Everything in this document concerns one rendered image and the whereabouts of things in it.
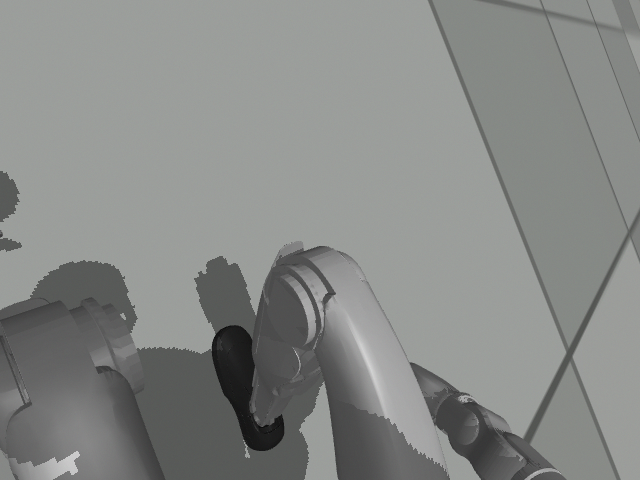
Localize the right robot arm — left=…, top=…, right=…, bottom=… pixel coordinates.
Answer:
left=436, top=392, right=567, bottom=480

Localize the right robot foot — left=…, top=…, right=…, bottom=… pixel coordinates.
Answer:
left=212, top=325, right=284, bottom=451

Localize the right robot hand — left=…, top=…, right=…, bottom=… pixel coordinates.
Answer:
left=410, top=362, right=460, bottom=425

